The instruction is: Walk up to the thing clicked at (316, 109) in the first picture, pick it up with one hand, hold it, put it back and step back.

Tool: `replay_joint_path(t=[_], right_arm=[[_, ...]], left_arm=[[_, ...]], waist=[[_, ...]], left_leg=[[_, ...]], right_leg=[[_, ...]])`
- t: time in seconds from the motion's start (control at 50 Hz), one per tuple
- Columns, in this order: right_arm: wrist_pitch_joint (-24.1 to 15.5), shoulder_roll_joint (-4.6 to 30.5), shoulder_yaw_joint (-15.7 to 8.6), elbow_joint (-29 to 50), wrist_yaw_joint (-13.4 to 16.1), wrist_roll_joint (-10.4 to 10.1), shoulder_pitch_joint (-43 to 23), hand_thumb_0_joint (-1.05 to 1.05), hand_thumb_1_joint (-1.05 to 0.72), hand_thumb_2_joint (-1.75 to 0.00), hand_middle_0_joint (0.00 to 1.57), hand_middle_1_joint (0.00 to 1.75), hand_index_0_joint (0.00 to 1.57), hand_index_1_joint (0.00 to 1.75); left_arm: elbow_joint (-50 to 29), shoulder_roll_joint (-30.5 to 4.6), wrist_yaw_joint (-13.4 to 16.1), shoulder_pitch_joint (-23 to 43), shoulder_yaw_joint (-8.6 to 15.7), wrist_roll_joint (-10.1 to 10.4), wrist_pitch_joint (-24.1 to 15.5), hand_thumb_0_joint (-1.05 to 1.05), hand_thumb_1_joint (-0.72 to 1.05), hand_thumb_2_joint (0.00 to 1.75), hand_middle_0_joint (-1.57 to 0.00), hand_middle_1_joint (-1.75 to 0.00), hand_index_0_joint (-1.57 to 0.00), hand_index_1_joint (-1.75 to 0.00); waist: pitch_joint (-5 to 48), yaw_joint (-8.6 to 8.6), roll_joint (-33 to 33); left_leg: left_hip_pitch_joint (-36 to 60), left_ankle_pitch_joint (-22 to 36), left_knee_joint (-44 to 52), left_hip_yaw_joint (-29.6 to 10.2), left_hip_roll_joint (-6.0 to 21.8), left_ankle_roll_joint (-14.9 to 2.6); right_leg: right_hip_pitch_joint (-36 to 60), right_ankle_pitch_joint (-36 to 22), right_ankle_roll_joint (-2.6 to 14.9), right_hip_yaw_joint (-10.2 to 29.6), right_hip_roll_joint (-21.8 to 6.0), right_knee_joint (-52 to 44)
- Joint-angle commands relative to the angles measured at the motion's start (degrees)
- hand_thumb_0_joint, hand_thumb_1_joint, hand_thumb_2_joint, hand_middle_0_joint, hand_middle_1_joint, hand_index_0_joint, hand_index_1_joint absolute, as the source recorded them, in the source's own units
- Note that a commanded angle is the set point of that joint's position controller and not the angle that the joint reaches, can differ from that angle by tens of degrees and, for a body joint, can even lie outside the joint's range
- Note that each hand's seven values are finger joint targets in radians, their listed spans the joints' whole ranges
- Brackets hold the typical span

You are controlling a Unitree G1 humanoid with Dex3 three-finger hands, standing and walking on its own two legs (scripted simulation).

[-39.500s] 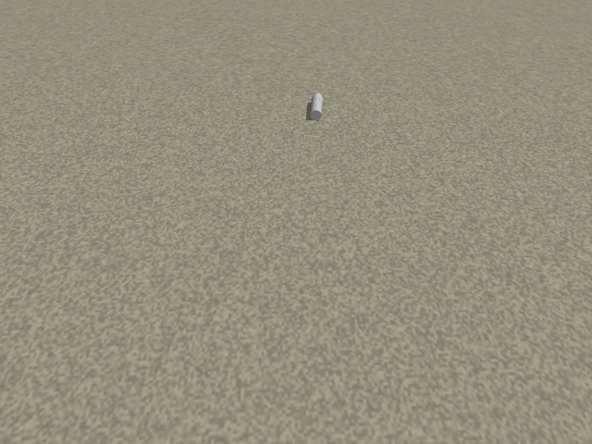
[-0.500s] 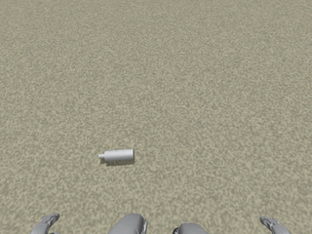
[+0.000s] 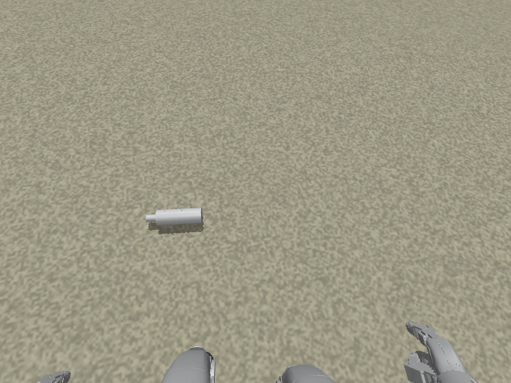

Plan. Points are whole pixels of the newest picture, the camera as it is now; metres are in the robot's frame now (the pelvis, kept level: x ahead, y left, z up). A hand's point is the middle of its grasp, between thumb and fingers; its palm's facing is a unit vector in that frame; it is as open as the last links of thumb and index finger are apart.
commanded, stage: step back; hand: left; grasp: from above
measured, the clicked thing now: (174, 216) +0.74 +0.31 -0.72
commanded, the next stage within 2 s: stand in 1.92 s
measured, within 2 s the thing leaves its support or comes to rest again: neither
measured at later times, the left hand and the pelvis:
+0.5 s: hand out of the picture -0.06 +0.25 -0.14, palm faces +0.09 -0.92 -0.38, open 7.4 cm; pelvis -0.17 -0.02 +0.00, yaw +6 degrees
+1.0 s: hand out of the picture -0.30 +0.22 -0.12, palm faces +0.13 -0.89 -0.44, open 7.4 cm; pelvis -0.34 -0.07 +0.00, yaw +7 degrees
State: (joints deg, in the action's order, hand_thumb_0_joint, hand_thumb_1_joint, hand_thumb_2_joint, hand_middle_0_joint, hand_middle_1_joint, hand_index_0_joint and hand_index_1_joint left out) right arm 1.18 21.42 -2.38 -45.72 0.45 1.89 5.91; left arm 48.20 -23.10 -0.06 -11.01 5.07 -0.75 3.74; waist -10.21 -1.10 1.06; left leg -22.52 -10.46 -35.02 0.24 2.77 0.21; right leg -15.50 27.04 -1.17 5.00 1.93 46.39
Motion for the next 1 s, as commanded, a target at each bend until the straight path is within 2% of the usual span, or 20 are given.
replay_joint_path(t=[0.0, 0.02, 0.04, 0.06, 0.12, 0.24, 0.3, 0.34, 0.38, 0.4, 0.46, 0.6, 0.66, 0.68, 0.7, 0.72, 0.74, 0.8, 0.9, 0.98], right_arm=[[0.65, 14.99, -4.31, 3.60, 0.78, -1.09, -0.13, 0.00, -0.90, -0.90, 0.20, 0.30, 0.20, 0.30], [0.73, 11.79, -3.36, 4.34, 0.62, -1.44, 0.95, 0.00, -0.90, -0.90, 0.20, 0.30, 0.20, 0.30], [0.74, 10.75, -3.72, 5.13, 1.72, -1.63, -2.66, 0.00, -0.90, -0.90, 0.20, 0.30, 0.20, 0.30], [1.07, 13.13, -4.53, 4.37, 2.02, -1.44, -2.06, 0.00, -0.90, -0.90, 0.20, 0.30, 0.20, 0.30], [0.60, 11.99, -3.77, 0.40, 1.58, -2.14, 5.47, 0.00, -0.90, -0.90, 0.20, 0.30, 0.20, 0.30], [-0.24, 10.42, -2.82, 1.81, 1.45, -1.05, 3.67, 0.00, -0.90, -0.90, 0.20, 0.30, 0.20, 0.30], [-0.57, 10.09, -3.17, -0.49, 1.22, -0.66, 8.20, 0.00, -0.90, -0.90, 0.20, 0.30, 0.20, 0.30], [-0.79, 12.39, -4.22, -1.65, 1.23, -0.18, 10.27, 0.00, -0.90, -0.90, 0.20, 0.30, 0.20, 0.30], [-0.60, 22.53, -6.03, 0.45, 0.59, 0.12, 6.31, 0.00, -0.90, -0.90, 0.20, 0.30, 0.20, 0.30], [-1.01, 20.86, -6.07, 0.24, 0.77, 0.46, 5.22, 0.00, -0.90, -0.90, 0.20, 0.30, 0.20, 0.30], [-1.12, 15.37, -3.85, 1.00, 1.49, 0.43, -0.24, 0.00, -0.90, -0.90, 0.20, 0.30, 0.20, 0.30], [0.26, 14.76, -4.01, 1.32, 0.97, 0.34, 4.00, 0.00, -0.90, -0.90, 0.20, 0.30, 0.20, 0.30], [1.61, 16.28, -4.04, 2.10, 0.56, -0.61, 0.15, 0.00, -0.90, -0.90, 0.20, 0.30, 0.20, 0.30], [1.74, 13.69, -3.26, 2.21, 0.34, -0.90, 0.34, 0.00, -0.90, -0.90, 0.20, 0.30, 0.20, 0.30], [1.53, 10.12, -2.20, 3.29, 0.34, -1.12, 0.85, 0.00, -0.90, -0.90, 0.20, 0.30, 0.20, 0.30], [1.83, 10.64, -2.96, 4.00, 1.47, -1.09, -2.64, 0.00, -0.90, -0.90, 0.20, 0.30, 0.20, 0.30], [2.16, 12.66, -3.93, 3.37, 1.69, -1.14, -2.46, 0.00, -0.90, -0.90, 0.20, 0.30, 0.20, 0.30], [1.69, 11.83, -3.31, -0.42, 1.26, -1.54, 4.38, 0.00, -0.90, -0.90, 0.20, 0.30, 0.20, 0.30], [0.63, 13.06, -3.71, -0.72, 0.13, 0.05, 2.36, 0.00, -0.90, -0.90, 0.20, 0.30, 0.20, 0.30], [-0.66, 11.76, -3.59, -4.27, -0.86, -0.03, 6.28, 0.00, -0.90, -0.90, 0.20, 0.30, 0.20, 0.30]], left_arm=[[-1.06, -9.76, 0.45, -9.06, 3.30, -1.25, -2.67, 0.00, 0.90, 0.90, -0.20, -0.30, -0.20, -0.30], [-1.96, -13.80, 0.35, -8.74, 4.48, -2.08, -3.07, 0.00, 0.90, 0.90, -0.20, -0.30, -0.20, -0.30], [-4.12, -20.79, 0.34, -3.50, 5.75, -1.76, -2.59, 0.00, 0.90, 0.90, -0.20, -0.30, -0.20, -0.30], [-6.15, -20.50, 0.56, 0.42, 5.52, -1.62, -2.93, 0.00, 0.90, 0.90, -0.20, -0.30, -0.20, -0.30], [-7.54, -12.79, 1.32, 9.41, 3.70, -1.72, -3.05, 0.00, 0.90, 0.90, -0.20, -0.30, -0.20, -0.30], [-7.16, -11.99, 2.31, 0.70, 3.37, -1.95, -2.59, 0.00, 0.90, 0.90, -0.20, -0.30, -0.20, -0.30], [-7.60, -12.48, 2.01, 2.11, 2.78, -0.82, -1.83, 0.00, 0.90, 0.90, -0.20, -0.30, -0.20, -0.30], [-8.53, -10.97, 1.53, 2.65, 1.72, -0.24, -1.14, 0.00, 0.90, 0.90, -0.20, -0.30, -0.20, -0.30], [-9.57, -10.25, 2.22, 6.63, 2.15, 0.21, -0.99, 0.00, 0.90, 0.90, -0.20, -0.30, -0.20, -0.30], [-8.54, -10.82, 2.54, 7.71, 2.56, -0.48, -0.78, 0.00, 0.90, 0.90, -0.20, -0.30, -0.20, -0.30], [-5.30, -10.29, 2.18, 1.88, 2.31, 0.70, -0.74, 0.00, 0.90, 0.90, -0.20, -0.30, -0.20, -0.30], [-4.52, -8.61, 1.16, 1.61, 1.62, -0.33, -2.09, 0.00, 0.90, 0.90, -0.20, -0.30, -0.20, -0.30], [-0.42, -8.57, 1.06, -6.04, 1.68, -0.75, -2.74, 0.00, 0.90, 0.90, -0.20, -0.30, -0.20, -0.30], [-0.04, -10.70, 1.18, -6.51, 2.41, -1.37, -3.02, 0.00, 0.90, 0.90, -0.20, -0.30, -0.20, -0.30], [-0.76, -15.66, 1.15, -6.12, 3.83, -1.96, -3.32, 0.00, 0.90, 0.90, -0.20, -0.30, -0.20, -0.30], [-2.62, -21.87, 1.24, -2.05, 5.04, -2.12, -3.08, 0.00, 0.90, 0.90, -0.20, -0.30, -0.20, -0.30], [-3.85, -20.38, 1.42, 0.66, 4.71, -1.59, -3.53, 0.00, 0.90, 0.90, -0.20, -0.30, -0.20, -0.30], [-4.28, -13.13, 2.02, 7.86, 2.97, -1.84, -3.95, 0.00, 0.90, 0.90, -0.20, -0.30, -0.20, -0.30], [-2.86, -14.30, 1.54, 0.81, 3.95, -2.68, -4.65, 0.00, 0.90, 0.90, -0.20, -0.30, -0.20, -0.30], [-1.21, -16.04, 0.71, 1.17, 3.91, -2.25, -4.26, 0.00, 0.90, 0.90, -0.20, -0.30, -0.20, -0.30]], waist=[[16.09, -1.04, -9.98], [13.48, -0.63, 2.71], [9.69, -3.19, 16.03], [5.48, -1.85, 13.56], [5.04, 3.89, 6.65], [11.36, -2.23, 9.54], [14.17, -0.43, 9.76], [14.85, 0.74, 4.20], [12.78, 3.45, -15.26], [10.90, 3.30, -11.23], [9.54, -1.22, -6.66], [13.64, 2.37, -11.92], [17.44, -1.22, -12.48], [16.14, -1.08, -8.23], [13.38, -0.83, 6.50], [10.36, -4.26, 15.30], [6.72, -2.46, 10.08], [7.51, 2.84, 3.58], [8.38, -2.83, 8.70], [8.29, -1.41, 11.37]], left_leg=[[4.56, 5.25, 2.16, -9.94, 6.90, -6.61], [-7.26, -7.99, -6.89, -7.69, -0.98, -2.70], [-7.10, -24.26, -21.78, -5.29, -8.83, -0.02], [-4.54, -24.13, -31.37, -10.97, -6.78, 0.68], [-3.05, -14.84, -35.65, -9.56, -10.22, 0.24], [-5.50, -20.66, -13.91, -4.80, -5.84, 0.81], [2.79, -12.70, 3.42, -0.32, -5.08, -0.34], [12.07, 2.00, 12.39, -6.83, -0.43, -2.86], [7.61, 17.75, 15.68, -30.36, 20.12, -16.75], [3.53, 19.13, 15.10, -29.52, 20.34, -18.20], [5.73, 21.93, 11.20, -14.67, 12.13, -13.55], [16.89, 21.68, 6.70, -12.80, 11.09, -13.56], [10.95, 13.18, 3.60, -10.87, 9.39, -9.69], [2.77, 3.64, 0.40, -9.89, 6.52, -6.35], [-9.79, -12.08, -9.19, -5.83, -2.86, -2.30], [-7.97, -25.25, -24.13, -7.70, -7.87, -0.03], [-5.90, -24.01, -32.07, -13.35, -6.47, 0.51], [-4.70, -14.03, -35.96, -11.03, -9.50, 0.55], [-9.97, -17.06, -18.82, -6.85, -4.44, 1.66], [6.16, -22.82, 0.89, -0.46, -3.51, -0.92]], right_leg=[[9.43, -12.87, 3.63, -1.74, -2.02, -22.61], [11.05, -9.21, 6.48, 14.33, -11.29, -25.09], [-4.42, -10.99, 16.91, 26.80, -24.44, -30.44], [-13.20, -9.67, 18.97, 29.59, -27.17, -32.55], [-9.56, -21.96, 11.83, 7.10, -14.33, -24.47], [12.77, -37.27, 13.02, 7.97, -16.71, -17.59], [12.94, -40.06, 11.47, 7.05, -15.84, -12.27], [2.82, -28.91, 6.57, 4.53, -11.95, -8.77], [-9.29, 10.67, 1.77, -1.94, 1.59, 11.95], [-8.13, 10.95, 2.01, 4.44, 1.91, 21.08], [-10.47, 3.47, 2.26, 5.33, 3.46, 28.11], [-6.20, 2.68, 0.12, -2.96, -0.38, -1.39], [6.02, -10.28, 2.49, -6.62, 0.03, -21.18], [9.71, -11.58, 3.61, -0.23, -2.93, -22.42], [11.39, -11.55, 6.93, 16.35, -13.81, -25.26], [-4.60, -14.53, 17.86, 28.60, -26.93, -29.70], [-11.37, -13.68, 18.70, 27.94, -27.43, -30.47], [-6.69, -19.74, 11.07, 6.99, -14.59, -22.69], [7.13, 14.17, 11.68, 13.94, -16.45, -27.41], [-1.30, 15.09, 10.64, 10.71, -17.40, -29.23]])
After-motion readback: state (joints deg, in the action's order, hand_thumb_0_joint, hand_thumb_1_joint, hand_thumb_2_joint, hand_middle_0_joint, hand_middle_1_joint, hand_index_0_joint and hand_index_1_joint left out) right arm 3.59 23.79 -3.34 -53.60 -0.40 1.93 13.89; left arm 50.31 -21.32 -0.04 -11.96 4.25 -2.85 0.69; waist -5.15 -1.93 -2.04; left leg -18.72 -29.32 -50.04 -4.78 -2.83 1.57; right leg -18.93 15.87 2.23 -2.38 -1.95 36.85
